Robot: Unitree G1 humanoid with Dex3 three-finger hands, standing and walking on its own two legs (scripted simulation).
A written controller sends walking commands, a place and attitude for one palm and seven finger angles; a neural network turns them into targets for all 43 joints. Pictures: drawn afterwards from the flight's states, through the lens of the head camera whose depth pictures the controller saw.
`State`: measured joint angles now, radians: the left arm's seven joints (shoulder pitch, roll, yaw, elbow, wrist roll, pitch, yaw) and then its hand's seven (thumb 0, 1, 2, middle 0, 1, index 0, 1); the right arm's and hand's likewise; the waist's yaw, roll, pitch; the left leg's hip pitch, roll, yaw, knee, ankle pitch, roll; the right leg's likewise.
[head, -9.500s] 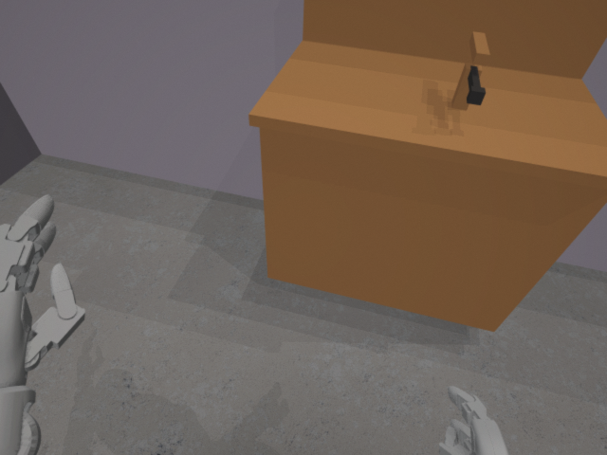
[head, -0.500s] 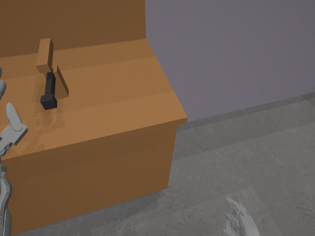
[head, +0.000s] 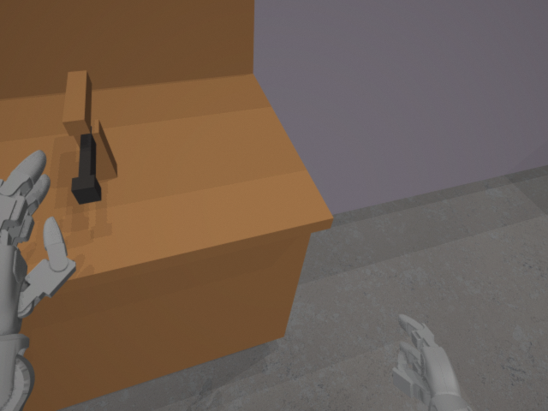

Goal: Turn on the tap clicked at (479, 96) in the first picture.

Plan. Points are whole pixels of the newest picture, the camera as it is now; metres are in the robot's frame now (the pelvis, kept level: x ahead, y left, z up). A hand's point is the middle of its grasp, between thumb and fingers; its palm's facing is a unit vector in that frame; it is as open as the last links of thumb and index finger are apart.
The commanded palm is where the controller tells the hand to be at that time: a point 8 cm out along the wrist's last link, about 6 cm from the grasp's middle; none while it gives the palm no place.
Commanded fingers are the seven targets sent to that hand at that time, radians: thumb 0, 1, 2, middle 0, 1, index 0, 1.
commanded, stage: come to a stop and stand still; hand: left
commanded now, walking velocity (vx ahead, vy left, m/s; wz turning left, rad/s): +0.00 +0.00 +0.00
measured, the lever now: (86, 189) +0.35 +0.30 +0.12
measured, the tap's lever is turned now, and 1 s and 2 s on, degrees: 0 0 0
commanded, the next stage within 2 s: look again from close up in 0.54 s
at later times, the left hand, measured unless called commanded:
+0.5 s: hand (44, 285) +0.20 +0.26 +0.16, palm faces +0.39 -0.85 -0.34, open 7.4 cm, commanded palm +0.14 +0.29 +0.18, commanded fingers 0.00 0.90 0.90 -0.20 -0.30 -0.20 -0.30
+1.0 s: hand (57, 287) +0.19 +0.24 +0.16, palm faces +0.40 -0.85 -0.35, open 7.4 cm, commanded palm +0.14 +0.27 +0.18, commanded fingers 0.00 0.90 0.90 -0.20 -0.30 -0.20 -0.30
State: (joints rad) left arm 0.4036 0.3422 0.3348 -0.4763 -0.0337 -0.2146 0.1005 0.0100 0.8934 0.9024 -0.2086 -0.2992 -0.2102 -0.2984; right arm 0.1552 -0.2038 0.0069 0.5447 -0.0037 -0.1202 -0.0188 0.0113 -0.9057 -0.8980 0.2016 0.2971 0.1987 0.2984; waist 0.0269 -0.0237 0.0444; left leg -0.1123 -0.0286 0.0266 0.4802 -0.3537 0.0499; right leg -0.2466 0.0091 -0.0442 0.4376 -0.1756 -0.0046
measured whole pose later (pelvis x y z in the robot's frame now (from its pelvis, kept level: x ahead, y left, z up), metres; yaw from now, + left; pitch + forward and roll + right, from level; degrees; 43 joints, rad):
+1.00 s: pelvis -0.02 +0.00 +0.00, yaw +0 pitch -2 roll -1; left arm 0.40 0.34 0.34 -0.44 -0.03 -0.21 0.11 0.01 0.89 0.90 -0.21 -0.30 -0.21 -0.30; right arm 0.20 -0.20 0.01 0.56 0.00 -0.11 -0.03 0.01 -0.90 -0.90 0.20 0.30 0.20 0.30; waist 0.04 -0.02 0.06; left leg -0.11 -0.04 0.03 0.44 -0.30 0.05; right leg -0.24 0.00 -0.04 0.39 -0.12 -0.01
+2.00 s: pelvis +0.00 -0.01 -0.01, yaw +5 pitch +0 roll -1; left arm 0.38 0.28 0.26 -0.51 -0.16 0.08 0.12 0.01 0.90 0.90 -0.20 -0.30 -0.21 -0.30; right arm 0.19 -0.22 0.02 0.67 0.00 -0.15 -0.06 0.01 -0.90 -0.90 0.20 0.30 0.20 0.30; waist 0.11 0.05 -0.04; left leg -0.20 -0.06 -0.04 0.60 -0.40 0.04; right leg -0.31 -0.01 -0.06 0.59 -0.28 -0.01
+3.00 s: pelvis -0.02 -0.06 -0.01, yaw +7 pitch -3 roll +0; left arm 0.43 0.22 0.24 -0.60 -0.26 0.28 0.18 0.01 0.90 0.90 -0.20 -0.30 -0.20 -0.30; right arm 0.12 -0.25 0.03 0.71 0.04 -0.17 -0.07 0.01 -0.91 -0.90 0.20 0.30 0.20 0.30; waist 0.11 0.09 -0.04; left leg -0.17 0.00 -0.09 0.58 -0.36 -0.02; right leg -0.26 0.04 -0.11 0.54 -0.23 -0.07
